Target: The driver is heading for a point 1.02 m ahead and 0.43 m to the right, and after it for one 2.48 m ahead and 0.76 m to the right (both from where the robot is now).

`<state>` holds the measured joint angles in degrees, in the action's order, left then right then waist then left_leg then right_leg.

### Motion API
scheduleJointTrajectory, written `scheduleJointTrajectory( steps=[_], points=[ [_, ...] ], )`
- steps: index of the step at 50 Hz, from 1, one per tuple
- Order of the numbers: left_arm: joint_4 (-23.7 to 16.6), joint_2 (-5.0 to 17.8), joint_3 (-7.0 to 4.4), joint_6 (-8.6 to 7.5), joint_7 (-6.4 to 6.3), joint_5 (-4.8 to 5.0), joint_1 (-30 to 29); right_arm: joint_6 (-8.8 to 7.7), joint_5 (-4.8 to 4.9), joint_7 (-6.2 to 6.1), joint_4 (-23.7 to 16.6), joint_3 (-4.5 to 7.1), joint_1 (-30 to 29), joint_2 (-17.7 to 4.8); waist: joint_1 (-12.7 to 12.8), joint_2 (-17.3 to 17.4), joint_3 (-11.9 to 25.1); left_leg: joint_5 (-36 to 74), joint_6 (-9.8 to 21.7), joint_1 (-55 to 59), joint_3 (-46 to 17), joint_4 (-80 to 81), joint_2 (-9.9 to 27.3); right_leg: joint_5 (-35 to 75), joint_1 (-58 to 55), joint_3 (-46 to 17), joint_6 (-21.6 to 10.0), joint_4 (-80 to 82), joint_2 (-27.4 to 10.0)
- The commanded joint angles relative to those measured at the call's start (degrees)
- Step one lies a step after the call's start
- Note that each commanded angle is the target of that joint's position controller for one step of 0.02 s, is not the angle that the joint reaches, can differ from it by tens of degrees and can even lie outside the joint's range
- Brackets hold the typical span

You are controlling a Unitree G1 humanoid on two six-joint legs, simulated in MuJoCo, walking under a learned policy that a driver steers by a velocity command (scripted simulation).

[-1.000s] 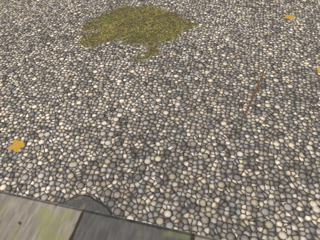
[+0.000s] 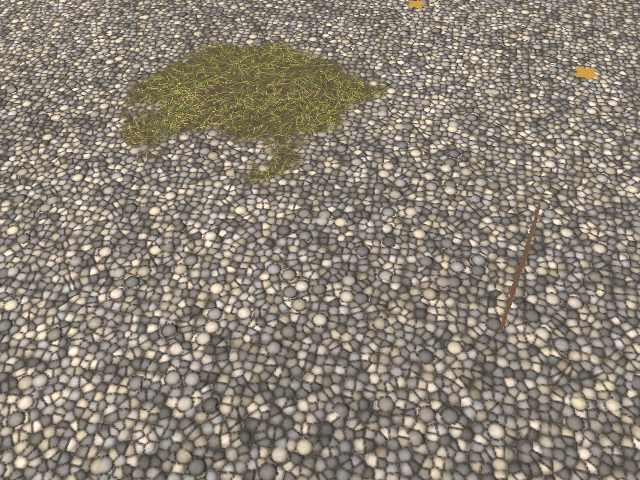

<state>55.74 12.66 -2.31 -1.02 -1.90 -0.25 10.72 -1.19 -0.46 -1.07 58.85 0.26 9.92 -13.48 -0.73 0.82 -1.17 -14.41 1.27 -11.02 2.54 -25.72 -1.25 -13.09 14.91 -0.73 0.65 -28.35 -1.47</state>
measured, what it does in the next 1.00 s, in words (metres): walks ahead, turning right: right foot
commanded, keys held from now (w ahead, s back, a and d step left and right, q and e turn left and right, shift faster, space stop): no key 0.22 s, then w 0.12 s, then w+e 0.66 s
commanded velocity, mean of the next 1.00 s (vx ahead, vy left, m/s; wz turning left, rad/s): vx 0.28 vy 0.00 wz -0.26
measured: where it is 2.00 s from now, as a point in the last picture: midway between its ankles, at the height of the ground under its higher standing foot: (516, 347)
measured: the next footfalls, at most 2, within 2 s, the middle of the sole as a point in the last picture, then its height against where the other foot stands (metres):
right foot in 0.62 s outside the picture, level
left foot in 1.12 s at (373, 448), level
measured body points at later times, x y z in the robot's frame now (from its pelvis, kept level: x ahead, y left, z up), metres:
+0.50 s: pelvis +0.07 -0.02 -0.01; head +0.08 -0.04 +0.44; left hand +0.14 +0.23 -0.15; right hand +0.04 -0.29 -0.17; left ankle -0.01 +0.11 -0.74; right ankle +0.06 -0.13 -0.71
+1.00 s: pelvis +0.28 -0.11 +0.01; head +0.30 -0.14 +0.45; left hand +0.35 +0.15 -0.12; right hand +0.45 -0.41 -0.08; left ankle +0.53 -0.01 -0.69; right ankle +0.16 -0.17 -0.74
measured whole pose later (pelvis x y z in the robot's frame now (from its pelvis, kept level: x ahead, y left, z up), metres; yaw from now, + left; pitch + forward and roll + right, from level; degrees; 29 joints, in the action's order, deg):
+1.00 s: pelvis +0.28 -0.11 +0.01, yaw -18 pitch +2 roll +1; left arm 52.4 13.4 -3.5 -4.4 -0.9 1.1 22.6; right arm -6.6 0.5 0.6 48.2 2.9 -3.9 -16.0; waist 4.5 2.2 -0.8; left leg 4.2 -1.2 -34.8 -4.2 -29.2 1.8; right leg -16.8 0.4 -8.2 -4.7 -16.4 5.0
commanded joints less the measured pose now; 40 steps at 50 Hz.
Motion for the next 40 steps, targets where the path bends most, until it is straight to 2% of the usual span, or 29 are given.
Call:
scheduleJointTrajectory(
  steps=[1, 11, 12, 13, 15, 16, 18, 19, 20, 21, 23, 24, 26, 27, 28, 29, 30, 31, 32, 33, 34, 35, 36, 37, 38, 40],
  points=[
    [-1.0, 6.9, -1.34, -0.71, -0.18, 0.24, 1.1, -0.19, 0.36, -0.3, -0.9, 1.23, 1.3, -6.1, 0.3, -3.1, 3.6, 10.8, 1.0, -0.4, -2.5, 2.6, 2.9, 17.7, -5.9, -2.7, -2.4, 2.9, -2.6],
    [1.4, 6.4, -1.35, 0.12, -0.2, 0.34, 0.6, 1.07, 0.54, -0.81, 1.6, 1.49, 1.8, -6.1, 0.3, -0.8, 2.7, 14.0, 0.4, 1.8, -2.5, 1.7, 3.3, 19.1, -6.1, -1.6, -2.8, 2.8, -1.6],
    [2.3, 5.7, -1.24, 0.26, -0.19, 0.35, 1.7, 1.14, 0.56, -0.82, 2.5, 1.39, 3.1, -5.5, 0.2, -0.9, 3.9, 8.6, 0.5, 2.4, -1.9, 2.0, 2.8, 13.3, -6.6, -0.8, -2.9, 3.0, -0.9],
    [2.8, 5.8, -1.41, 0.47, -0.2, 0.67, 2.0, 1.27, 0.86, -0.84, 2.9, 1.55, 3.5, -5.7, 0.2, -1.0, 2.9, 0.1, 1.0, 1.4, -1.2, 1.5, 1.9, 4.4, -5.7, 0.1, -3.2, 2.4, 0.3],
    [2.7, 6.1, -1.68, 0.5, -0.24, 1.09, 1.8, 1.14, 1.38, -0.87, 2.7, 1.95, 3.0, -6.5, 0.3, 0.0, -2.2, -18.3, 3.2, -3.6, -2.8, 1.7, 2.4, -17.1, -0.4, -0.1, -4.7, 1.8, 1.0],
    [2.3, 5.9, -1.59, -0.03, -0.24, 1.21, 1.4, 0.63, 1.6, -0.92, 2.3, 2.01, 3.1, -6.7, 0.1, 0.4, -5.4, -23.5, 4.3, -5.5, -4.8, 2.6, 3.5, -22.3, 2.9, -1.0, -5.3, 1.8, 0.8],
    [1.4, 4.7, -1.22, -1.9, 0.21, 1.72, 0.2, -1.15, 2.06, -0.82, 2.5, 2.28, 5.9, -7.4, -1.2, 1.8, -8.6, -26.7, 6.9, -3.4, -10.1, 4.4, 7.1, -22.3, 9.6, -1.7, -6.1, -1.3, 0.6],
    [0.5, 3.7, -0.95, -2.93, 0.68, 1.87, -1.6, -2.12, 2.16, -0.7, 3.2, 2.76, 8.9, -8.8, -2.6, 4.0, -8.8, -26.9, 8.8, 0.8, -14.9, 6.6, 10.5, -18.6, 14.3, -0.5, -6.1, -5.6, 1.4],
    [-0.8, 2.4, -0.61, -3.8, 1.31, 2.0, -3.5, -2.92, 2.23, -0.59, 4.2, 3.54, 11.7, -11.0, -3.1, 8.2, -8.5, -26.3, 11.6, 5.4, -22.6, 10.4, 16.6, -13.2, 18.9, 2.1, -5.6, -12.1, 2.4],
    [-2.2, 2.5, -0.56, -4.35, 1.82, 1.98, -5.7, -3.55, 2.05, -0.54, 4.6, 3.99, 12.5, -11.9, -3.3, 9.3, -8.9, -21.8, 13.8, 7.5, -27.9, 12.1, 21.8, -11.7, 22.5, 2.3, -5.7, -16.3, 1.3],
    [-3.8, 3.8, -0.86, -4.62, 2.56, 2.4, -7.8, -4.57, 1.1, -0.41, 4.3, 3.91, 13.4, -10.3, -4.0, 7.5, -8.1, -8.6, 14.5, 12.9, -28.5, 11.9, 25.7, -18.7, 29.2, -1.0, -6.3, -24.1, -1.7],
    [-4.3, 4.1, -0.87, -4.48, 2.81, 2.76, -8.2, -4.69, 1.16, -0.33, 3.9, 3.98, 13.1, -10.0, -4.1, 6.6, -7.4, -3.9, 13.6, 15.4, -26.0, 11.9, 26.1, -20.3, 31.4, -1.9, -6.4, -24.9, -3.4],
    [-5.2, 4.3, -0.87, -4.03, 3.39, 3.08, -8.8, -4.2, 1.68, -0.31, 2.4, 4.15, 9.4, -10.4, -2.8, 5.1, -6.3, -2.7, 9.6, 13.3, -17.2, 13.4, 23.1, -15.1, 25.9, -0.5, -6.2, -18.0, -5.2],
    [-4.8, 3.8, -0.85, -3.78, 3.71, 2.87, -7.0, -3.8, 1.75, -0.22, 1.7, 4.3, 7.0, -11.2, -1.3, 5.2, -5.6, -1.4, 7.8, 8.3, -11.7, 13.5, 20.3, -9.4, 17.8, 2.5, -5.8, -14.2, -3.7],
    [-3.2, 3.2, -1.01, -3.49, 3.94, 2.51, -2.4, -3.33, 1.81, -0.06, 0.9, 4.47, 4.0, -11.9, 1.6, 5.2, -4.3, 1.1, 5.8, 1.1, -5.3, 11.4, 16.8, -2.4, 6.2, 6.3, -5.6, -10.2, -0.9],
    [-1.0, 4.1, -1.92, -3.05, 3.91, 2.04, 3.3, -3.07, 1.58, 0.09, 0.4, 4.61, 3.4, -12.3, 4.0, 4.7, -1.7, 8.7, 4.2, -4.3, -0.4, 6.1, 13.5, 2.2, -5.3, 10.0, -5.5, -9.6, 3.6],
    [0.7, 6.3, -3.47, -2.44, 3.72, 1.92, 9.7, -3.0, 1.27, 0.06, 0.0, 4.36, 3.8, -11.8, 6.9, 2.6, 1.9, 17.3, 2.5, -6.9, 3.7, -3.0, 11.0, 2.5, -13.9, 11.4, -6.5, -9.6, 6.4],
    [1.5, 9.4, -5.1, -1.94, 3.24, 2.19, 16.4, -3.05, 0.49, -0.09, -1.3, 3.71, 2.4, -9.8, 10.7, -4.3, 3.5, 19.6, -1.0, -13.4, 7.8, -19.5, 8.5, -1.0, -21.0, 2.8, -9.5, -5.2, 3.2],
    [0.5, 16.1, -5.95, -2.27, 2.79, 2.29, 20.1, -3.94, -0.54, 0.04, -5.2, 1.96, 1.6, -3.9, 9.5, -21.4, 6.5, -11.0, -4.4, -26.4, 5.1, -41.9, 0.4, -12.7, -25.8, -33.3, -19.0, 10.9, -13.4],
    [0.0, 13.0, -4.42, -3.33, 3.46, 1.34, 18.6, -5.68, 2.04, 0.5, -6.7, 2.0, -0.3, -4.4, 8.0, -15.3, 8.4, -16.7, -2.5, -33.4, -6.2, -50.5, -0.5, -20.4, -27.2, -49.0, -22.0, 19.6, -18.4],
    [-1.5, 11.8, -3.89, -4.35, 3.49, 0.9, 14.5, -7.15, 3.94, 1.12, -7.7, 2.17, -2.1, -5.9, 6.5, -11.5, 2.8, -13.2, -0.1, -39.3, -7.3, -52.8, 2.7, -18.8, -25.0, -44.5, -20.7, 18.4, -18.8],
    [-2.9, 9.4, -3.11, -4.96, 3.67, 0.67, 10.8, -8.1, 3.47, 1.27, -7.6, 2.48, -2.6, -7.7, 5.0, -6.0, 0.7, -8.3, 1.6, -38.3, -7.5, -50.2, 5.2, -11.3, -21.3, -36.9, -18.4, 16.6, -16.3],
    [-4.5, 8.6, -2.67, -5.04, 3.87, 0.48, 7.0, -8.37, 2.05, 0.98, -6.7, 3.06, -1.6, -8.4, 2.9, -2.5, -0.1, -4.2, 2.1, -34.3, -7.9, -44.6, 7.0, -3.9, -16.1, -30.2, -16.6, 16.4, -13.6],
    [-5.8, 7.8, -2.27, -4.95, 3.77, 0.21, 4.8, -7.95, 1.26, 0.82, -6.1, 3.61, -0.3, -9.0, 1.1, -2.8, -0.1, -1.7, 2.2, -29.9, -8.0, -40.0, 8.0, 0.3, -12.5, -25.5, -15.5, 17.4, -11.5],
    [-6.3, 7.8, -2.17, -4.81, 3.48, 0.3, 4.5, -7.35, 1.11, 0.88, -6.0, 3.89, -0.1, -9.1, 0.4, -4.5, -0.4, -0.6, 1.6, -27.3, -7.7, -36.3, 8.1, 4.4, -10.6, -23.0, -15.2, 18.2, -10.6],
    [-6.1, 8.3, -2.19, -4.64, 2.44, 0.79, 7.0, -6.39, 0.54, 0.82, -6.9, 4.15, -2.4, -8.4, 0.4, -3.6, -1.1, 3.3, -0.2, -26.3, -5.8, -29.2, 6.6, 11.4, -9.4, -17.9, -14.8, 18.8, -8.5]
  ],
)
Velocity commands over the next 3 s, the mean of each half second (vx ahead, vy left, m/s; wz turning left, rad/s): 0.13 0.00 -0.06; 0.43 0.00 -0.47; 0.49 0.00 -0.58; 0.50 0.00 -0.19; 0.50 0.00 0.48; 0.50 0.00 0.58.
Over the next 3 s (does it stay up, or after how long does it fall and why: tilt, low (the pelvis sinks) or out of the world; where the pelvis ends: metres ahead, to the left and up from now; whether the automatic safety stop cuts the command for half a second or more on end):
stays up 1.24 -0.69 0.00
